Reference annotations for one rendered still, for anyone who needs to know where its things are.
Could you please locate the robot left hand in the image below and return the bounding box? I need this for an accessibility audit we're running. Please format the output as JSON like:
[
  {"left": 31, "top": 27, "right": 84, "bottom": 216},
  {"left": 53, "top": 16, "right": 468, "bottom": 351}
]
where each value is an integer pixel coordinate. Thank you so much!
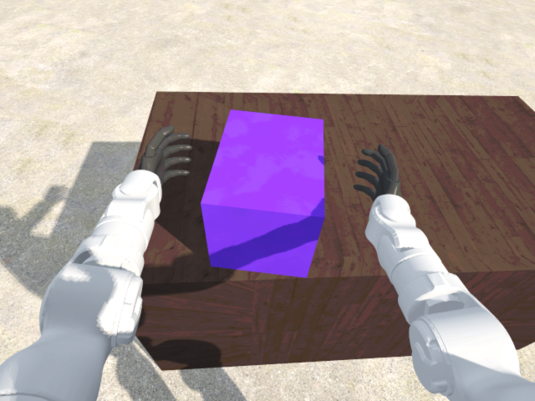
[{"left": 138, "top": 124, "right": 192, "bottom": 188}]

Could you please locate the carton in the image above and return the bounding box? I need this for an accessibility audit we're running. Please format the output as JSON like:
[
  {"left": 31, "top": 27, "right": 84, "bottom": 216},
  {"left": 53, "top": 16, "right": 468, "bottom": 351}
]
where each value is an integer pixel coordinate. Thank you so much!
[{"left": 201, "top": 109, "right": 324, "bottom": 278}]

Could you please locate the left robot forearm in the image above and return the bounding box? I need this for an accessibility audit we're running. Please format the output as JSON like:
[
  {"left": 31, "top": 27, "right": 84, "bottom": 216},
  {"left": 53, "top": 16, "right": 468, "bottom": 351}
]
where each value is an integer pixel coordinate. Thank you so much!
[{"left": 39, "top": 170, "right": 162, "bottom": 335}]

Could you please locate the right robot forearm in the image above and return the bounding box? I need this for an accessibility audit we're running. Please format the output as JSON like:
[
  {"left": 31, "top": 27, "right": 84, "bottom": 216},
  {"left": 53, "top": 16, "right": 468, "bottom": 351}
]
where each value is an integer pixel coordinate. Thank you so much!
[{"left": 365, "top": 195, "right": 520, "bottom": 372}]

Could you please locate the robot left upper arm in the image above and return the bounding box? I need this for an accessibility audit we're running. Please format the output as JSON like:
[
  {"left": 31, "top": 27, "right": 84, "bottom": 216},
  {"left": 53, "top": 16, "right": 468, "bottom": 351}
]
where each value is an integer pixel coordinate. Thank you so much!
[{"left": 0, "top": 263, "right": 143, "bottom": 401}]

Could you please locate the robot right hand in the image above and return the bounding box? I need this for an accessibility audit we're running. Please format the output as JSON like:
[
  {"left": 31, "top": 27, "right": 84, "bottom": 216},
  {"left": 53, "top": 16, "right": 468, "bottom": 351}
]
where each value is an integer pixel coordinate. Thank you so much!
[{"left": 354, "top": 144, "right": 401, "bottom": 201}]

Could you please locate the pedestal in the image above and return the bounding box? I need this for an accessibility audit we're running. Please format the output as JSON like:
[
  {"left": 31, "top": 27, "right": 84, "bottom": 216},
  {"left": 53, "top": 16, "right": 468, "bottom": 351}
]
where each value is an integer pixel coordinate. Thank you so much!
[{"left": 133, "top": 91, "right": 535, "bottom": 371}]

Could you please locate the robot right upper arm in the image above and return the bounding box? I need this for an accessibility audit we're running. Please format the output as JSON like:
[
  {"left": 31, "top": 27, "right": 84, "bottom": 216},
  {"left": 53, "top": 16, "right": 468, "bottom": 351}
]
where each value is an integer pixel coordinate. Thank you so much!
[{"left": 409, "top": 307, "right": 535, "bottom": 401}]

